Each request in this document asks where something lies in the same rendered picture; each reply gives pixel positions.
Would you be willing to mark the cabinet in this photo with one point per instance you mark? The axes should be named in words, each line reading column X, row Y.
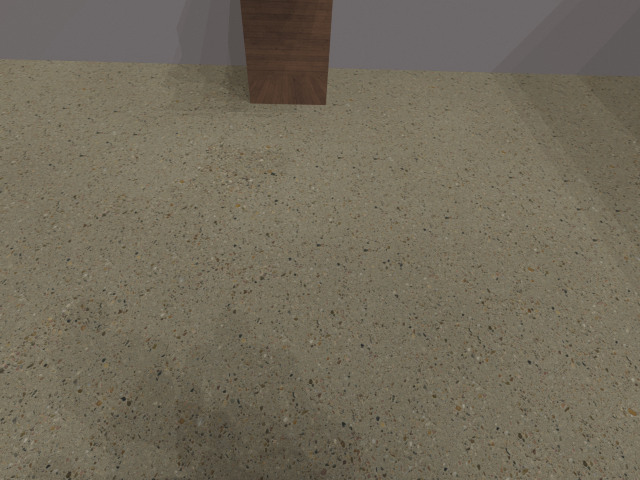
column 287, row 45

